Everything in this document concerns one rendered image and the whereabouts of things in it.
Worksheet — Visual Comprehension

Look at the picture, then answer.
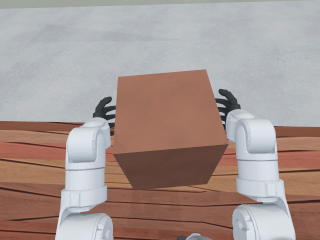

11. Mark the left robot forearm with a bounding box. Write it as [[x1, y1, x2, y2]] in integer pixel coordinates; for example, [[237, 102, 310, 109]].
[[55, 117, 111, 240]]

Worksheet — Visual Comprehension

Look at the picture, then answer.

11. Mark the robot left upper arm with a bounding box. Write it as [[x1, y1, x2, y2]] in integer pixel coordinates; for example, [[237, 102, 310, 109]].
[[56, 213, 114, 240]]

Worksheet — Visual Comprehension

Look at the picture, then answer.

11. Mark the robot right upper arm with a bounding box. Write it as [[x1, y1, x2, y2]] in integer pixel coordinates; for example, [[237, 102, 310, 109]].
[[232, 203, 295, 240]]

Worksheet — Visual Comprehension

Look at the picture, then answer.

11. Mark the carton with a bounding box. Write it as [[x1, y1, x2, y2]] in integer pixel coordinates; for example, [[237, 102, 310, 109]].
[[113, 69, 229, 191]]

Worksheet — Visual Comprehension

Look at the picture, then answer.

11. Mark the right robot forearm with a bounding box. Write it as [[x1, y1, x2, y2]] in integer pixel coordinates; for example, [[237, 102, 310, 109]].
[[225, 109, 296, 239]]

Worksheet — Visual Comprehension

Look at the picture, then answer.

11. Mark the robot left hand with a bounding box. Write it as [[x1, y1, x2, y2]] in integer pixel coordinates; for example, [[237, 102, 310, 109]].
[[92, 96, 116, 136]]

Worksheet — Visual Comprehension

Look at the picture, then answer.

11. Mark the right robot shin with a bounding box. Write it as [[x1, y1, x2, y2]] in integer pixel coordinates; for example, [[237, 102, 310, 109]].
[[186, 233, 201, 239]]

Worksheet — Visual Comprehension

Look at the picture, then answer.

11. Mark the robot right hand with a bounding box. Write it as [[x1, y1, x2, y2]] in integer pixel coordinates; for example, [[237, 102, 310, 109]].
[[215, 89, 241, 130]]

